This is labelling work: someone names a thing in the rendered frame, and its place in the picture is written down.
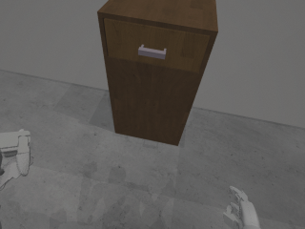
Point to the handle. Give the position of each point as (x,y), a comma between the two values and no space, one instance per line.
(152,52)

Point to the drawer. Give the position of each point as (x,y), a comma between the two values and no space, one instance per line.
(184,50)

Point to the left robot hand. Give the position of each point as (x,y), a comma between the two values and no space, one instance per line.
(16,146)

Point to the right robot hand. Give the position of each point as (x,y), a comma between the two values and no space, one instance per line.
(239,216)

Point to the cabinet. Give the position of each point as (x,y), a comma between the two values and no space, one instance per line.
(150,101)

